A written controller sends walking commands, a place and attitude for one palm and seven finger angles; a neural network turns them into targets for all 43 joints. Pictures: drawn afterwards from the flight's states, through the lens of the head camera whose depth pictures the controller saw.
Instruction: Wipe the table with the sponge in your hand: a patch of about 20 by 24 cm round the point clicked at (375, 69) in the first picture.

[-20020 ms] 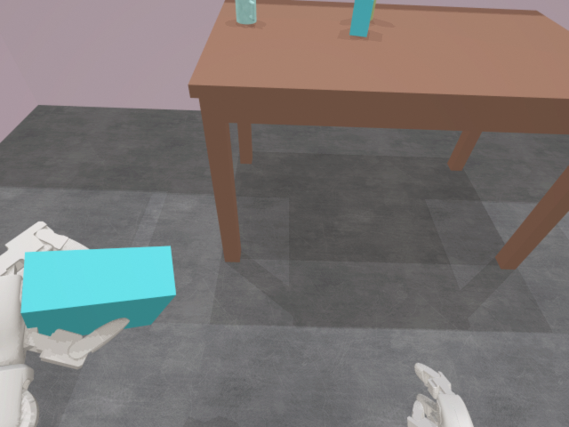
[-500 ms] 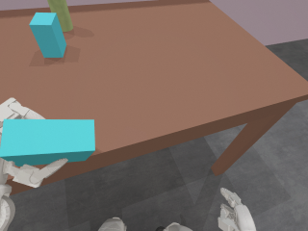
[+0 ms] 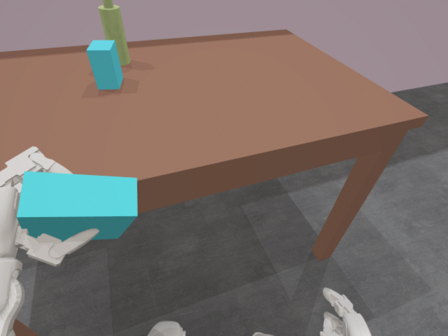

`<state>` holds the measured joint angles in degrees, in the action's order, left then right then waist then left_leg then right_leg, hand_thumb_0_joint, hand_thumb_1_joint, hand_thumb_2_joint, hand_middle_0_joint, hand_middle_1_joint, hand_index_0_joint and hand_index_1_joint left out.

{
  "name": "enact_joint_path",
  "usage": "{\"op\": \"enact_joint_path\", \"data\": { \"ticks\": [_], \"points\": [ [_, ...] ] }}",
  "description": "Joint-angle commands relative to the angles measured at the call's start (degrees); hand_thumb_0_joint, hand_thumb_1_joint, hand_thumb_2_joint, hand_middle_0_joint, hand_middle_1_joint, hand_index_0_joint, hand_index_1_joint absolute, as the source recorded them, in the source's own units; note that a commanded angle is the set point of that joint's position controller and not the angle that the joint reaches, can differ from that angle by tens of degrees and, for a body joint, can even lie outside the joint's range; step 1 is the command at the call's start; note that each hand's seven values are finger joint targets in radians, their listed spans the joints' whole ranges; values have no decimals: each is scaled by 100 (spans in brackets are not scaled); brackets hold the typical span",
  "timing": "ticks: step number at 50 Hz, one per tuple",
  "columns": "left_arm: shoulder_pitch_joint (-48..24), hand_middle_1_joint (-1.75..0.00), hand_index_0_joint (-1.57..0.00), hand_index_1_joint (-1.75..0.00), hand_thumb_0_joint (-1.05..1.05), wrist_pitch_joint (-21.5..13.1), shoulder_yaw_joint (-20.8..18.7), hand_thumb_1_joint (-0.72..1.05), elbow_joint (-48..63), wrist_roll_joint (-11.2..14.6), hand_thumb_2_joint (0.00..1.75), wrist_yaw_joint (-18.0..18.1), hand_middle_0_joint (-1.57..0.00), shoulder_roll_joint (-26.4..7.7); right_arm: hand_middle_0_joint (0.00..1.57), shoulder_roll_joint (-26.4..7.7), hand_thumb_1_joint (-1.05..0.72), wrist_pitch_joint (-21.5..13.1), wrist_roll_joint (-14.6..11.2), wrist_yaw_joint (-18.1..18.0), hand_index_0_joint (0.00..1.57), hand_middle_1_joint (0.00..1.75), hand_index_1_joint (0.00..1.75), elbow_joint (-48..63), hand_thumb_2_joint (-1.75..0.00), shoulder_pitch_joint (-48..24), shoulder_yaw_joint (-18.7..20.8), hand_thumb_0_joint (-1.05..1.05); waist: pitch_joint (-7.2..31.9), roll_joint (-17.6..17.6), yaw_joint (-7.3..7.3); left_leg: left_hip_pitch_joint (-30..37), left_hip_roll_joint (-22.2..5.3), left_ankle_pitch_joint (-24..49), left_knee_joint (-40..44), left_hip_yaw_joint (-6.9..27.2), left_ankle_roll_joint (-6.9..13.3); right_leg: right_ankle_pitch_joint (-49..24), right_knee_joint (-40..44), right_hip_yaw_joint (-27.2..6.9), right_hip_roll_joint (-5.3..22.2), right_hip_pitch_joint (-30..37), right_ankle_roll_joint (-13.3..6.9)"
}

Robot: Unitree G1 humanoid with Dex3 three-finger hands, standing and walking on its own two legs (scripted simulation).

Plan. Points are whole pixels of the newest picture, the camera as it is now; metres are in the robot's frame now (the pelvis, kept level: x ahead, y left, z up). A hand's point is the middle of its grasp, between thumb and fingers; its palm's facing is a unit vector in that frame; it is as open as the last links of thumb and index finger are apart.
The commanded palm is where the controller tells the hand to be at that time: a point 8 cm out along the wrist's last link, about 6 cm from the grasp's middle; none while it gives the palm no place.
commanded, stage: come to a stop and stand still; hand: left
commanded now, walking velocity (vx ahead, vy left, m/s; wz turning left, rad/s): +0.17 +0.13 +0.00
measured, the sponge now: (96, 211) +0.24 +0.20 +0.17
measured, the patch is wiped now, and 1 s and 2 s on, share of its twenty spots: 0.00 0.00 0.00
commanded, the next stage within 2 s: look again from close up in 1.22 s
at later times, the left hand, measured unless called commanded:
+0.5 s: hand (69, 273) +0.13 +0.18 +0.21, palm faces +0.27 -0.82 -0.51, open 9.8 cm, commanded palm +0.07 +0.23 +0.22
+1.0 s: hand (80, 297) +0.11 +0.15 +0.21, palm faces +0.35 -0.81 -0.47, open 9.8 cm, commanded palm +0.05 +0.19 +0.22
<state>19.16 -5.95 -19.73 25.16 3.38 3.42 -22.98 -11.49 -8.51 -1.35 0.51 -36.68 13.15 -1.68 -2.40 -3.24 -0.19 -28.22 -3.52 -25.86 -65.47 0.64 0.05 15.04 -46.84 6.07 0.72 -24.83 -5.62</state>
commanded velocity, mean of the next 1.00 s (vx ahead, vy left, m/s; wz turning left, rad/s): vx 0.13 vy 0.06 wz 0.00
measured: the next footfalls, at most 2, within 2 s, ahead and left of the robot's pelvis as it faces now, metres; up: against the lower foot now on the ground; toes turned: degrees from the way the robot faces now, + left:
left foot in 0.16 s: -0.02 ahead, +0.11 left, +0.00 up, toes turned +1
right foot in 0.44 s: -0.03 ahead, -0.14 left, +0.00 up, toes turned -5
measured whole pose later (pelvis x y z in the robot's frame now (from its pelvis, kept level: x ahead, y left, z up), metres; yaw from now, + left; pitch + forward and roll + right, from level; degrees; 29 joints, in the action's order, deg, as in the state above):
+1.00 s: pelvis -0.11 -0.09 +0.03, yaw -1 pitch -2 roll +4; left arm 27.2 -6.5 -22.7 28.2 5.1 5.8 -22.5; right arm -10.9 -6.6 -1.3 -0.8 -36.4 11.5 -2.2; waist -3.9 0.2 0.0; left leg -25.1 -0.1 -20.7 -57.0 -1.5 -0.7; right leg 14.9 -35.1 4.9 -0.3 -19.0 -6.4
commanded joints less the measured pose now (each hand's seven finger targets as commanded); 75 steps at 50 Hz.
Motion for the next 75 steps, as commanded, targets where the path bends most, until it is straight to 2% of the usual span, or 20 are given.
{"op": "enact_joint_path", "data": {
  "ticks": [1, 5, 8, 10, 12, 20, 23, 26, 32, 35, 41, 42, 43, 47, 51, 65, 66, 67, 69, 75],
  "points": [
    [-551, -160, -120, -160, 0, -267, -819, 10, 1550, 152, 130, -11, -120, -1324, 20, -695, -90, -260, 99, -102, 20, 30, 30, 712, -90, -704, 222, 0, 204, -545, -164, 902, 295, 420, -1061, -516, -10, 4128, 3990, -2402, 1419, -2097, -156],
    [-229, -160, -120, -160, 0, -304, -897, 10, 1958, 193, 130, 165, -120, -1245, 20, -716, -90, -362, 4, -271, 20, 30, 30, 758, -90, -579, 212, 0, 646, 194, -96, 2281, 186, -333, 2670, -399, 425, 2435, 2589, -1553, 1073, -1466, 105],
    [-902, -160, -120, -160, 0, -416, -940, 10, 2076, 17, 130, 298, -120, -1257, 20, -857, -90, -560, 114, -259, 20, 30, 30, 1036, -90, -649, 274, 0, 680, 2659, -115, 1885, -924, 953, 5149, 1021, 1105, 1314, -2870, -134, -560, -1181, 651],
    [-731, -160, -120, -160, 0, -467, -964, 10, 1380, -183, 130, 291, -120, -1206, 20, -753, -90, -628, 61, -136, 20, 30, 30, 968, -90, -663, 345, 0, 656, 1846, 36, 1789, -1307, 2235, 4755, 1057, 1279, 1060, -3848, -694, -154, -1817, 579],
    [-824, -160, -120, -160, 0, -479, -723, 10, 1502, -165, 130, 171, -120, -1183, 20, -657, -90, -511, 19, -5, 20, 30, 30, 815, -90, -659, 292, 0, -119, 1275, -66, 1395, -1566, 914, 4985, 1948, 1432, 741, -3799, -1077, 194, -2391, 591],
    [533, -160, -120, -160, 0, -584, -1109, 10, 1597, 16, 130, 168, -120, -1107, 20, -867, -90, -274, -63, -132, 20, 30, 30, 1205, -90, -404, 370, 0, 895, 1190, 47, 725, -374, -294, 2725, 102, 608, 146, 2026, 266, -41, 1356, 545],
    [175, -160, -120, -160, 0, -523, -1377, 10, 1494, 105, 130, 214, -120, -1520, 20, -735, -90, -152, -166, -169, 20, 30, 30, 1222, -90, -536, 452, 0, 751, -1340, -12, -1390, 290, -109, -1147, -79, 119, -655, 2995, -2836, 2161, 1954, -668],
    [461, -160, -120, -160, 0, -430, -1247, 10, 1493, 107, 130, 189, -120, -1254, 20, -913, -90, -47, -174, -104, 20, 30, 30, 1020, -90, -504, 577, 0, 426, -336, -25, -850, -233, 511, -1021, 625, 108, 159, 2767, -2774, 2100, 652, -761],
    [532, -160, -120, -160, 0, -567, -1006, 10, 2162, 68, 130, 376, -120, -1086, 20, -645, -90, -192, -53, -290, 20, 30, 30, 1000, -90, -700, 397, 0, 711, 663, -73, 2137, 291, 608, 3330, -594, 350, 1027, 1413, -932, 922, -387, 20],
    [302, -160, -120, -160, 0, -586, -978, 10, 2548, -61, 130, 475, -120, -1160, 20, -865, -90, -383, 6, -347, 20, 30, 30, 1089, -90, -640, 491, 0, 735, 2774, -60, 2434, -1153, 657, 4710, 1858, 1307, 1907, -1965, -265, -372, -1405, 562],
    [485, -160, -120, -160, 0, -439, -1265, 10, 1712, 50, 130, 484, -120, -1261, 20, -768, -90, -414, -55, -284, 20, 30, 30, 1038, -90, -609, 364, 0, 694, 930, 216, 482, -727, 1126, 3612, 611, 614, 511, 1359, -479, 84, 1557, 590],
    [491, -160, -120, -160, 0, -388, -1183, 10, 1550, 44, 130, 459, -120, -1181, 20, -699, -90, -363, -42, -278, 20, 30, 30, 1075, -90, -560, 370, 0, 648, -200, 198, 86, -176, 307, 2440, 43, 369, 241, 2279, -855, 327, 1975, 454],
    [478, -160, -120, -160, 0, -324, -1148, 10, 1484, 74, 130, 413, -120, -1281, 20, -656, -90, -267, -30, -271, 20, 30, 30, 1168, -90, -620, 401, 0, 523, -1733, 120, -596, 497, -398, 695, -297, 137, 1232, 3308, -2836, 1429, 1820, -39],
    [753, -160, -120, -160, 0, -218, -1086, 10, 946, 231, 130, 320, -120, -984, 20, -735, -90, -156, -18, -213, 20, 30, 30, 969, -90, -540, 342, 0, 371, -229, -54, -383, 56, 526, 359, 186, -68, 550, 3208, -2845, 1677, 1018, -382],
    [572, -160, -120, -160, 0, -318, -845, 10, 1097, 176, 130, 453, -120, -837, 20, -550, -90, -137, 45, -301, 20, 30, 30, 1039, -90, -780, 173, 0, 750, -391, 24, 921, 218, 698, 2724, -490, 54, -299, 2948, -1701, 1281, 1096, -137],
    [692, -160, -120, -160, 0, -305, -842, 10, 1827, 148, 130, 653, -120, -922, 20, -758, -90, -55, -18, -374, 20, 30, 30, 1247, -90, -767, 317, 0, 1107, 634, 97, 1684, -85, 1661, 3625, 10, 135, -1110, 2642, -1497, 931, 1774, 329],
    [-4797, -160, -120, -160, 0, -860, -3946, 10, 2577, -508, 130, 602, -120, -5042, 20, -655, -90, -288, 160, -456, 20, 30, 30, 935, -90, 426, 629, 0, 397, -938, 234, 1116, 356, 1415, 2773, -805, -42, -1867, 3542, -1840, 615, 1091, 1281],
    [-1767, -160, -120, -160, 0, -855, -1940, 10, -423, -88, 130, 331, -120, -1928, 20, -374, -90, -311, 197, -437, 20, 30, 30, 868, -90, -205, 452, 0, 1333, -735, 288, 938, 602, 1113, 2468, -191, 76, -2062, 2946, -2130, 1062, 1985, 824],
    [246, -160, -120, -160, 0, -935, -1146, 10, -1047, 125, 130, 349, -120, -739, 20, -523, -90, -268, -47, -255, 20, 30, 30, 1172, -90, -343, 395, 0, 981, -35, 393, 899, 258, 607, 2602, -188, 20, -2912, 3153, -2215, 1406, 2371, 623],
    [-122, -160, -120, -160, 0, -970, 213, 10, 359, 45, 130, 300, -120, -148, 20, -730, -90, -282, -14, -72, 20, 30, 30, 1281, -90, -381, 335, 0, 547, -395, 241, 1834, 178, 1170, 4368, -8, 201, 640, 3198, -1282, 548, 1308, 666]
  ]
}}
